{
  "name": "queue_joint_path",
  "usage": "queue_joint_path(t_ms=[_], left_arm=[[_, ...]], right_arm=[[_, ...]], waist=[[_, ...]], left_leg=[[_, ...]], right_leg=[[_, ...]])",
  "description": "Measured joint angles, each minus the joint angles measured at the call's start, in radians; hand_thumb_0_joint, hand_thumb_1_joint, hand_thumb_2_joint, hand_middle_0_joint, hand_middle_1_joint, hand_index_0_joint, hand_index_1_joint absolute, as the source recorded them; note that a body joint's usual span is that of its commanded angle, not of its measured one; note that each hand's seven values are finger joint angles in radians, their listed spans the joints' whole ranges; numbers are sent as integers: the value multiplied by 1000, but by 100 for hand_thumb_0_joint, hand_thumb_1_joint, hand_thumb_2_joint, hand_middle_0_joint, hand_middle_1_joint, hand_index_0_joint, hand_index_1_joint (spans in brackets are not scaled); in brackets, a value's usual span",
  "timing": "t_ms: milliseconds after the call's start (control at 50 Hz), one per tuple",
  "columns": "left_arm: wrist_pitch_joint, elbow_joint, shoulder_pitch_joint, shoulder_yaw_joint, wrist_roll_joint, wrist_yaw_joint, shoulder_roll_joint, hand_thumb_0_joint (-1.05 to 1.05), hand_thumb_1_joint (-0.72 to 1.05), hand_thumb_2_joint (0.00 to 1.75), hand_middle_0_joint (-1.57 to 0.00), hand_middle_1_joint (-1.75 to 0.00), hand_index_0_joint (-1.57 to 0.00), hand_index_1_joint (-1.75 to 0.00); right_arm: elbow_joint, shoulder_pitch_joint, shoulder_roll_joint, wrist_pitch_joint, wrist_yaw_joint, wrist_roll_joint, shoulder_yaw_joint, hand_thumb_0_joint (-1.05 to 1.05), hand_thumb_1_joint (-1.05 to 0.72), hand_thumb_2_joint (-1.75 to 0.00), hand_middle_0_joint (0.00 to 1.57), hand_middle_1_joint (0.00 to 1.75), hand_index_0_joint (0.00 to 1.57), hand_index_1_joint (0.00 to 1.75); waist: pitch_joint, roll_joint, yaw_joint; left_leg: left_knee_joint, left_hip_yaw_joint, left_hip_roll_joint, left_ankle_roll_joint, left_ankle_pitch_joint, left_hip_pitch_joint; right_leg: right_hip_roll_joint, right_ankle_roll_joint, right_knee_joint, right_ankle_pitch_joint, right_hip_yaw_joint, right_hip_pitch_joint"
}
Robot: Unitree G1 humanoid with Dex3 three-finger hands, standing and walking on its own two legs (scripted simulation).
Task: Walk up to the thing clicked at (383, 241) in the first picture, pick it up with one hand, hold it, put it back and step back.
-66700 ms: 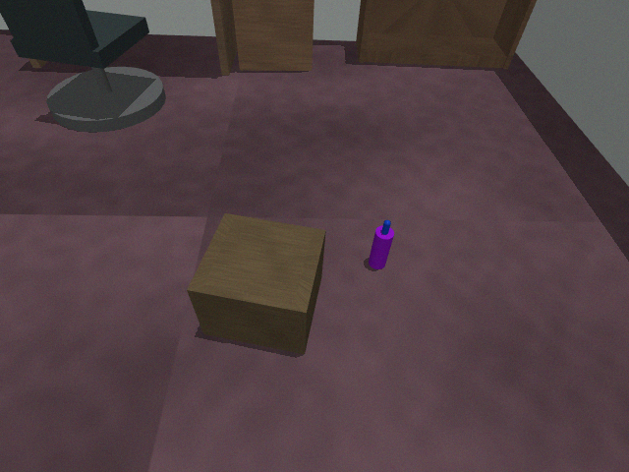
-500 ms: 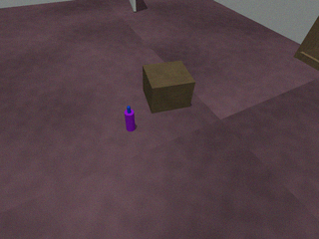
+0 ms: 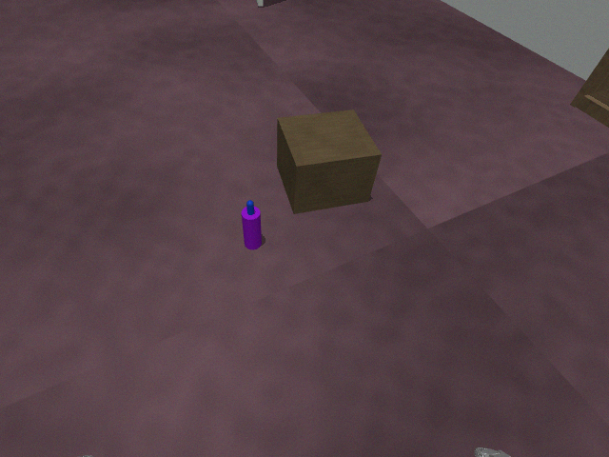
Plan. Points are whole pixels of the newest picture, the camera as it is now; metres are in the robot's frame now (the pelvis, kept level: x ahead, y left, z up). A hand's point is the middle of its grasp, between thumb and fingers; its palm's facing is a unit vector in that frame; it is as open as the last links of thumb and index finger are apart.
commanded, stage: step back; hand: left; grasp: from the side
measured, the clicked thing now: (251, 223) +1.01 +0.17 -0.64
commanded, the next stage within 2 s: stand in 0.14 s
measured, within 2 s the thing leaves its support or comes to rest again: neither
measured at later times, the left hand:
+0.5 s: hand out of the picture +0.08 +0.25 -0.14, palm faces -0.02 -0.94 -0.33, open 7.4 cm
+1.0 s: hand out of the picture +0.05 +0.25 -0.14, palm faces -0.02 -0.94 -0.34, open 7.4 cm
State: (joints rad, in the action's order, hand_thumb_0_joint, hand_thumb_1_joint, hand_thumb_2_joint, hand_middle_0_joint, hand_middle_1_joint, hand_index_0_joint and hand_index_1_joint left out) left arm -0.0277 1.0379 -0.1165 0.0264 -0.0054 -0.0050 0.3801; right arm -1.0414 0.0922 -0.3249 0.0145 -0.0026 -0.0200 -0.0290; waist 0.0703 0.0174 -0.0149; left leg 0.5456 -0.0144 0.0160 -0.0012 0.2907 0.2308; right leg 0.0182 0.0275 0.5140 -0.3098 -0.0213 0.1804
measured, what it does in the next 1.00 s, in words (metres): stands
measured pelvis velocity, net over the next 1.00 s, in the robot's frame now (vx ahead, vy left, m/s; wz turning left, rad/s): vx -0.02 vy -0.01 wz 0.00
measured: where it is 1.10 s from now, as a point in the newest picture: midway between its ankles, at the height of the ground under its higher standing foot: outside the picture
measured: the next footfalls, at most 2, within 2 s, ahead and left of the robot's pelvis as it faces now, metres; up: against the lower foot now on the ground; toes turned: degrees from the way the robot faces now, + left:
none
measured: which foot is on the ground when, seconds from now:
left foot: down 0.00-1.00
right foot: down 0.00-1.00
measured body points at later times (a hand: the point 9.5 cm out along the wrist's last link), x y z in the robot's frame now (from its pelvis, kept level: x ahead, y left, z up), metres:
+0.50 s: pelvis -0.01 +0.00 +0.01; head +0.00 +0.00 +0.46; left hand +0.08 +0.29 -0.12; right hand +0.08 -0.30 -0.12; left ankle +0.00 +0.12 -0.73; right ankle -0.02 -0.14 -0.73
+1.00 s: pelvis -0.02 -0.01 +0.01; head -0.01 +0.00 +0.46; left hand +0.05 +0.30 -0.12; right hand +0.05 -0.31 -0.12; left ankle +0.00 +0.12 -0.73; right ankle -0.02 -0.14 -0.73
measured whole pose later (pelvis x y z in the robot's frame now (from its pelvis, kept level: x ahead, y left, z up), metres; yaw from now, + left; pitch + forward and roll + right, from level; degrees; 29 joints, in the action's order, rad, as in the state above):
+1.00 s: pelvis -0.02 -0.01 +0.01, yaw +0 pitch -2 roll +0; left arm -0.02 1.15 -0.12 0.00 -0.01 0.01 0.35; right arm -1.15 0.11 -0.35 0.01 -0.01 -0.01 0.00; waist 0.04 0.00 0.00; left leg 0.33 -0.01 0.02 0.01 0.15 0.14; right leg 0.02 0.02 0.32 -0.18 -0.01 0.10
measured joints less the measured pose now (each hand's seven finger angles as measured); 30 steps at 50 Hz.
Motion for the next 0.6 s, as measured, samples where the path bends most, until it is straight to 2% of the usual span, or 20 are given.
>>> queue_joint_path(t_ms=[200,380,600], left_arm=[[7,28,59,-12,1,-4,-17,1,91,90,-21,-30,-20,-30],[9,76,59,-22,-1,3,-35,0,91,90,-21,-30,-20,-30],[12,111,24,-19,-6,8,-36,1,91,90,-21,-30,-20,-30]], right_arm=[[-35,-62,-1,-3,0,8,5,1,-91,-90,20,30,21,30],[-74,-50,-11,-2,-6,11,11,1,-91,-90,20,30,21,30],[-108,-14,-20,-7,-9,9,13,1,-91,-90,20,30,21,30]], waist=[[-5,-10,5],[-7,-12,17],[-12,-13,19]], left_leg=[[-83,-14,-8,-4,-37,-53],[-185,-9,-8,1,-99,-103],[-223,-3,-2,8,-135,-109]], right_leg=[[8,6,-68,33,-12,-42],[8,4,-167,92,-6,-92],[2,-2,-199,123,0,-96]])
